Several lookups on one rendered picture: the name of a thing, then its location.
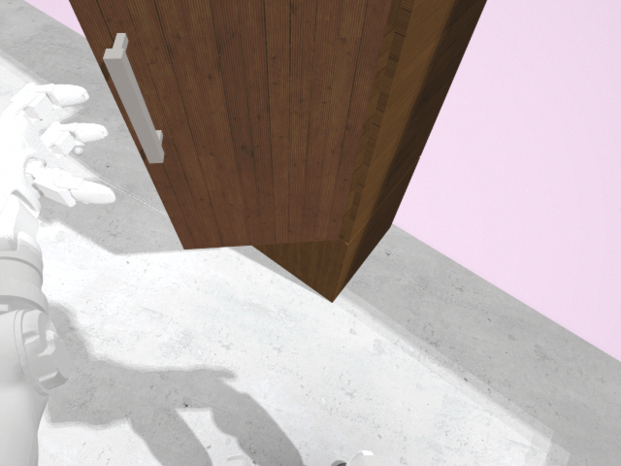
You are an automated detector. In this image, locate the left robot shin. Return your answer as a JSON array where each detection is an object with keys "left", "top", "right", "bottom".
[{"left": 227, "top": 454, "right": 248, "bottom": 462}]

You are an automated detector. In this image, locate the robot shin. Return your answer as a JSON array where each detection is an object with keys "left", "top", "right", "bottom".
[
  {"left": 227, "top": 454, "right": 248, "bottom": 462},
  {"left": 348, "top": 450, "right": 373, "bottom": 463}
]

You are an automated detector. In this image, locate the left robot upper arm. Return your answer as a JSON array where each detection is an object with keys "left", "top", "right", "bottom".
[{"left": 0, "top": 309, "right": 71, "bottom": 466}]

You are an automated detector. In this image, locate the cupboard door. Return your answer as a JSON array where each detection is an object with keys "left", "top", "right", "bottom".
[{"left": 69, "top": 0, "right": 392, "bottom": 250}]

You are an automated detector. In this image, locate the right robot shin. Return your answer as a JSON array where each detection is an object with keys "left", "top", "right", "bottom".
[{"left": 348, "top": 450, "right": 373, "bottom": 463}]

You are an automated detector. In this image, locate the left robot hand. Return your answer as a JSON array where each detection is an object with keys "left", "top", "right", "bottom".
[{"left": 0, "top": 83, "right": 115, "bottom": 207}]

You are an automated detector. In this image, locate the left robot forearm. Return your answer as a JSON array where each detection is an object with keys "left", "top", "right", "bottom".
[{"left": 0, "top": 177, "right": 49, "bottom": 316}]

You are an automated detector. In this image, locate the handle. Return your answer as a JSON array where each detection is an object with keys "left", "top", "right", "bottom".
[{"left": 103, "top": 33, "right": 164, "bottom": 163}]

